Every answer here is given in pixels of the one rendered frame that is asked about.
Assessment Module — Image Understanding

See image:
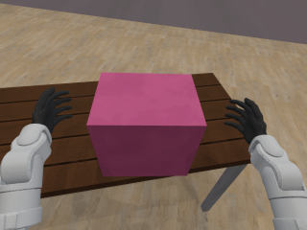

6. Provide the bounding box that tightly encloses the robot left forearm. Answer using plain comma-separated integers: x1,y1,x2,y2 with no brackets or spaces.
0,124,52,230

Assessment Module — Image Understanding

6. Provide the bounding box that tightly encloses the carton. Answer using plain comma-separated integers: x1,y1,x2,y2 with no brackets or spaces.
86,72,207,177

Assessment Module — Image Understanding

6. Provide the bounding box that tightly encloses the robot right forearm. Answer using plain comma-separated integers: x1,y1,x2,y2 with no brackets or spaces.
248,134,307,230

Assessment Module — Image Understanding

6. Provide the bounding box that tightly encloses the table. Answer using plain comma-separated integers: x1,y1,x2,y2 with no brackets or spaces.
0,73,251,212

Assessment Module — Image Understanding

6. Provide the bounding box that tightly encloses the robot right hand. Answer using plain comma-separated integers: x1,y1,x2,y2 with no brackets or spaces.
224,98,267,144

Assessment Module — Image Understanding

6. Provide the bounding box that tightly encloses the robot left hand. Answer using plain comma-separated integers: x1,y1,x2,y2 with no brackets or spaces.
31,87,73,134

